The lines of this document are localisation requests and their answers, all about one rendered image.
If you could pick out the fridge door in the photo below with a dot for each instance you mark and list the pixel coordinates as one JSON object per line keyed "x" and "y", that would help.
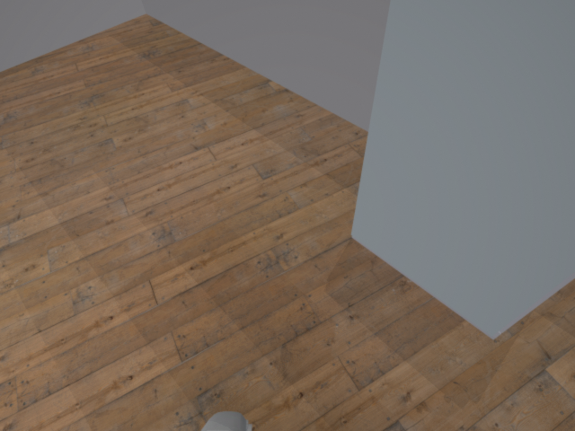
{"x": 468, "y": 179}

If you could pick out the robot left thigh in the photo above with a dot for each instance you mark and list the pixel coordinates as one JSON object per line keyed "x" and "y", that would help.
{"x": 227, "y": 421}

